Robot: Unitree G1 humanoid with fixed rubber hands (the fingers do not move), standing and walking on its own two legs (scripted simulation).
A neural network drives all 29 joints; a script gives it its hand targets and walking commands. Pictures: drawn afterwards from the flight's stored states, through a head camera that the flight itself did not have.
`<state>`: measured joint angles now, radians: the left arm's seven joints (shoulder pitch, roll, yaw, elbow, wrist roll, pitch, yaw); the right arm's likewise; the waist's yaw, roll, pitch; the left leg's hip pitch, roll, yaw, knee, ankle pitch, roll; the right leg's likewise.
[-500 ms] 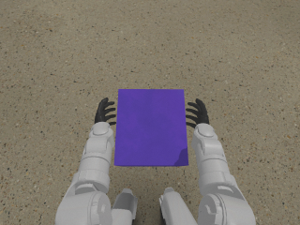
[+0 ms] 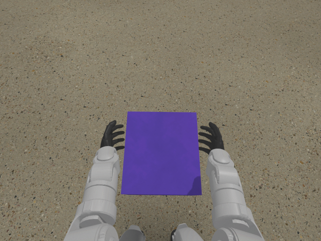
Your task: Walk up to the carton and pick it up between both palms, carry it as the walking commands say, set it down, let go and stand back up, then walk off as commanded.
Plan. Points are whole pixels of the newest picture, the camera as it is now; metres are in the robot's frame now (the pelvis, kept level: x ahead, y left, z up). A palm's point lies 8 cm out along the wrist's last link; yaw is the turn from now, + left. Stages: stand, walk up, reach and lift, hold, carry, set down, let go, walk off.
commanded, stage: reach and lift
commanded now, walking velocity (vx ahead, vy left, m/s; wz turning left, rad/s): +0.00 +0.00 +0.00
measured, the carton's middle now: (161, 155) +0.37 -0.01 -0.12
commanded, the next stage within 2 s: hold in 1.96 s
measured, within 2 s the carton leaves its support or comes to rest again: neither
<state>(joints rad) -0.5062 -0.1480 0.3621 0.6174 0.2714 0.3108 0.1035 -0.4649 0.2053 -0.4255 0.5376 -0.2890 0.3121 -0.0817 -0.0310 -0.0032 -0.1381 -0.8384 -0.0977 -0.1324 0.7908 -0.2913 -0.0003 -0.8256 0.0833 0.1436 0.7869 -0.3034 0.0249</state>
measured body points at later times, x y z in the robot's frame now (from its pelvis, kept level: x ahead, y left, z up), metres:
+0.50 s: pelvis +0.02 +0.00 +0.04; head +0.04 +0.01 +0.49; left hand +0.35 +0.13 +0.03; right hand +0.34 -0.17 +0.04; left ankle +0.04 +0.11 -0.70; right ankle +0.03 -0.13 -0.70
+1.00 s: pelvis +0.02 +0.00 +0.05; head -0.04 +0.00 +0.49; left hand +0.33 +0.13 +0.09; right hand +0.32 -0.16 +0.09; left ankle +0.04 +0.11 -0.70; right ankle +0.03 -0.13 -0.70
